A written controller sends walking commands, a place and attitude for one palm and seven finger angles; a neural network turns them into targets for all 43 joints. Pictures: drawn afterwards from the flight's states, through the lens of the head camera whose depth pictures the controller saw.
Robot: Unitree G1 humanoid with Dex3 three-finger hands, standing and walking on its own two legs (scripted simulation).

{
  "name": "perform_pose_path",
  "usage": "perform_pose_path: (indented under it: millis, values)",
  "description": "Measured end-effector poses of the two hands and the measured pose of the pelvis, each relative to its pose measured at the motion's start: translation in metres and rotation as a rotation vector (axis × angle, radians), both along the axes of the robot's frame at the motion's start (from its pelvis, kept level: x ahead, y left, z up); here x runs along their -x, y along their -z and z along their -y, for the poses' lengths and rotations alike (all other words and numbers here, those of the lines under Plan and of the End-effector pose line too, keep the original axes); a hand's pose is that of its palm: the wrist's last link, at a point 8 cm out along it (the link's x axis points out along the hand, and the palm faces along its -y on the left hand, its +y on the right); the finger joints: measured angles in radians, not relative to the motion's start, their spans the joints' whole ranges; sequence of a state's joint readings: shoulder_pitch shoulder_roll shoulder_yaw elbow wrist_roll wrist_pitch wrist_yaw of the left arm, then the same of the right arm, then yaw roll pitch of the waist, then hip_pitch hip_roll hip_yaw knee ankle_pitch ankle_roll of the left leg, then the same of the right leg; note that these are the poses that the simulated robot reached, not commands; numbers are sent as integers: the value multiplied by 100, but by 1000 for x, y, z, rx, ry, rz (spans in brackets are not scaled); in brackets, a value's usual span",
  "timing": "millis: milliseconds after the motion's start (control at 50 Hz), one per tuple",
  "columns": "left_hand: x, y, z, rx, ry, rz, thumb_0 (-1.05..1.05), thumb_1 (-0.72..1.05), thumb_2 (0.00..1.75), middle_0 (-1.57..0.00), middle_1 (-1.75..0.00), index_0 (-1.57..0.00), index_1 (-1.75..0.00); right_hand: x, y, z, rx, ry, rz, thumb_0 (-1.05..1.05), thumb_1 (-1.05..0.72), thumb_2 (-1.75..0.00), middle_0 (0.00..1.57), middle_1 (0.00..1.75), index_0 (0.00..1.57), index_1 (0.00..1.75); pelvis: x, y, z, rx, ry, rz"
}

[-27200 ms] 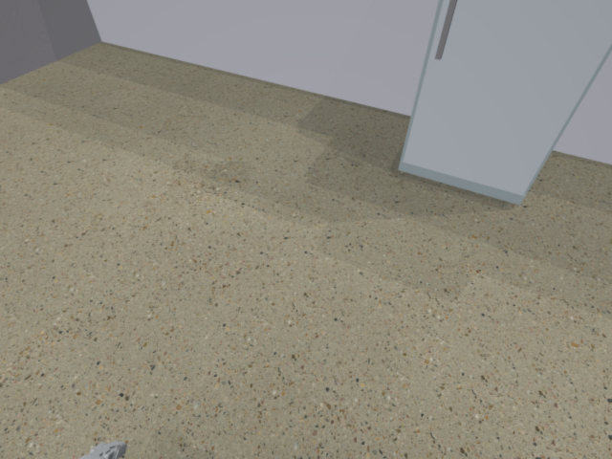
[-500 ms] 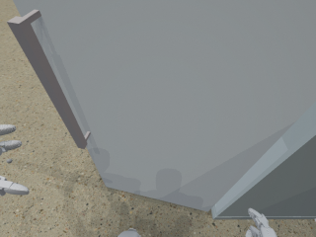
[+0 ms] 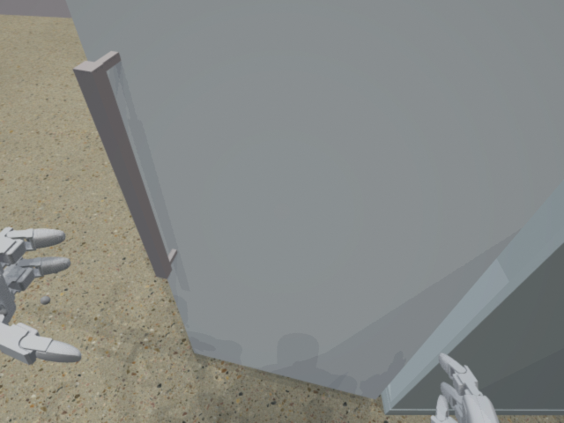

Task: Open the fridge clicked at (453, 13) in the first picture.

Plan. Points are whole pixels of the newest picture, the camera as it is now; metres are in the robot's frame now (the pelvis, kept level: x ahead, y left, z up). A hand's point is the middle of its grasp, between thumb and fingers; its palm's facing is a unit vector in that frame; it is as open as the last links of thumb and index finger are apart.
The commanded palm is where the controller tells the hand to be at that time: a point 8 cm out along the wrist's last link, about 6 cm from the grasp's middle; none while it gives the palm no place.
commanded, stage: draw the hand back to the body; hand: left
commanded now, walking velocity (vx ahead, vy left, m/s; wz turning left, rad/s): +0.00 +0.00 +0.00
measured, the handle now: (143, 190) +0.41 +0.27 +0.10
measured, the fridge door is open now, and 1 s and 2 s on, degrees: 77 77 77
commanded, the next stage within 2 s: step back with the hand held close in 0.98 s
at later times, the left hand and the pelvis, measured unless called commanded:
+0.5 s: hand (76, 259) +0.23 +0.26 +0.17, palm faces +0.45 -0.80 -0.40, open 9.7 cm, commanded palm +0.18 +0.30 +0.19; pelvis +0.03 -0.01 +0.02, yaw -1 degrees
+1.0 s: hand (105, 260) +0.23 +0.22 +0.18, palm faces +0.46 -0.78 -0.42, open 7.4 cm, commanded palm +0.18 +0.26 +0.20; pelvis +0.04 -0.05 +0.02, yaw -1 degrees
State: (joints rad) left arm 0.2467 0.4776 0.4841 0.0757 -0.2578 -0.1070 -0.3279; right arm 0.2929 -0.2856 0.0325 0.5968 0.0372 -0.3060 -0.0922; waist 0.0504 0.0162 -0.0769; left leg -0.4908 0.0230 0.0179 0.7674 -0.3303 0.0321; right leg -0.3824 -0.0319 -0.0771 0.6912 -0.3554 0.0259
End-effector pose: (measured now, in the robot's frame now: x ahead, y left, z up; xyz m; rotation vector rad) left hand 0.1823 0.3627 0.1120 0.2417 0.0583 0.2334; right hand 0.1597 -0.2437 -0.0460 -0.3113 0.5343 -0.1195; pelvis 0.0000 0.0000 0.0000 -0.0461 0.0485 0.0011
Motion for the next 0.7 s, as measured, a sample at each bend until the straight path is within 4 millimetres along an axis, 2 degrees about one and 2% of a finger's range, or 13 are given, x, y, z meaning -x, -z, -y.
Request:
perform_pose_path:
  millis: [80,160,280,360,440,540,640,700]
  values:
    - [10,-5,12,-86,-165,7,-2,-32,31,-24,-102,-25,-102,-6,-1,-19,-25,-18,-11,1,-90,-90,21,30,20,30,-2,-7,-4,-6,1,23]
    - [15,-29,25,-161,-230,75,-2,-19,37,-24,-95,-24,-94,-13,1,-36,-61,-33,-19,1,-90,-90,21,30,20,30,-8,-12,-7,-13,4,45]
    - [7,-60,25,-238,-284,151,-1,1,47,-23,-83,-24,-82,-24,7,-44,-109,-33,-49,1,-90,-90,21,30,21,30,-18,-17,-6,-29,16,73]
    - [-1,-63,33,-237,-282,143,-1,16,54,-23,-74,-23,-74,-29,7,-36,-114,-22,-67,1,-90,-90,21,30,21,30,-23,-20,-2,-35,22,85]
    - [-7,-65,53,-227,-237,141,-1,30,61,-22,-66,-23,-65,-33,5,-21,-100,-6,-77,1,-90,-90,21,30,21,30,-29,-22,4,-39,25,89]
    - [-7,-78,74,-249,-188,180,0,48,70,-22,-55,-23,-55,-38,1,-1,-81,17,-74,1,-90,-90,21,30,20,30,-36,-23,13,-40,25,95]
    - [-6,-95,86,-284,-184,227,0,66,78,-22,-45,-22,-44,-45,0,12,-82,30,-64,1,-90,-90,20,30,20,30,-39,-24,24,-41,25,101]
    - [-6,-96,92,-289,-188,228,0,74,83,-21,-39,-22,-39,-49,1,17,-92,31,-64,1,-90,-90,20,30,20,30,-40,-24,29,-43,25,99]
